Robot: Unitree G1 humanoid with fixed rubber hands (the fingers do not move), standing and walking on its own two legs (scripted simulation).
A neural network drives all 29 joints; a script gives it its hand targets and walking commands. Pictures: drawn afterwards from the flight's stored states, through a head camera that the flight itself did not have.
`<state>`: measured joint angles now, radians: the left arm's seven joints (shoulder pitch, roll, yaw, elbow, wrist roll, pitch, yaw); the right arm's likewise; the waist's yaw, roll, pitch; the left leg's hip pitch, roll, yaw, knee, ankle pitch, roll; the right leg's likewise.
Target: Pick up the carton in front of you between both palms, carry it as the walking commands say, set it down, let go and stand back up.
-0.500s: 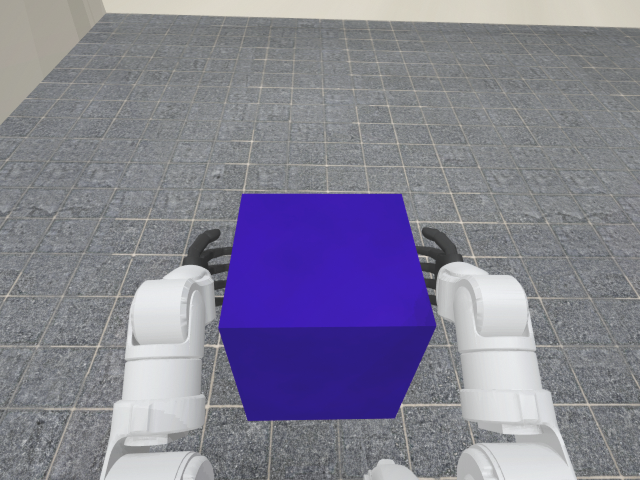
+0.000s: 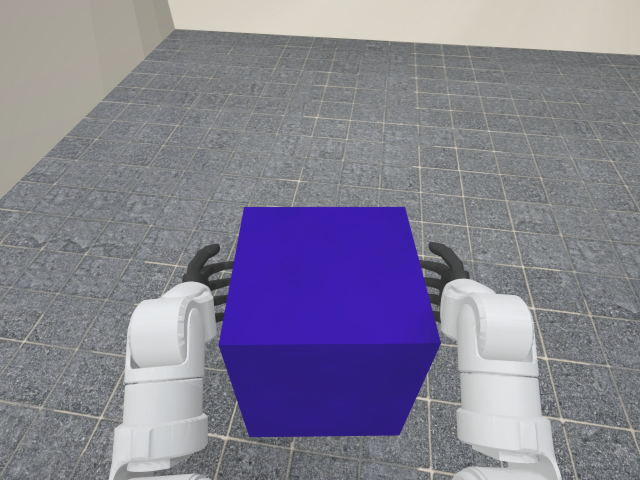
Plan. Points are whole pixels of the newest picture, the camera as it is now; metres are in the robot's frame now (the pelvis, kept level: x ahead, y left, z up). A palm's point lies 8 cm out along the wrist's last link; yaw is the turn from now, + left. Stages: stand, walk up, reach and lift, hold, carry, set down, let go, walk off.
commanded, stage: carry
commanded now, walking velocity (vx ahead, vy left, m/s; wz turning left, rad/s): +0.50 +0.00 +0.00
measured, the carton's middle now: (324, 325) +0.34 +0.01 +0.00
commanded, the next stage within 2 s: none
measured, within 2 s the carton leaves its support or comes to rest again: neither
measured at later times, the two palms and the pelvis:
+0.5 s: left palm (223, 159) +0.60 +0.18 +0.08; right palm (406, 168) +0.58 -0.11 +0.09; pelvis +0.33 +0.05 +0.00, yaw -4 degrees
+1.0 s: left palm (273, 78) +0.90 +0.13 +0.08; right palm (410, 82) +0.91 -0.17 +0.07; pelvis +0.64 -0.02 +0.00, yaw +0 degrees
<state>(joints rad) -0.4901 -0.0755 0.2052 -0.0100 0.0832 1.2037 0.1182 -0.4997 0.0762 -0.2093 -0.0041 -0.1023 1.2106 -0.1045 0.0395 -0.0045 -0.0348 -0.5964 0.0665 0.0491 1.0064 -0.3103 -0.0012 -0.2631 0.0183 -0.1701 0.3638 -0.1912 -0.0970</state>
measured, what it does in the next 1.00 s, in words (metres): walks ahead: left foot, then right foot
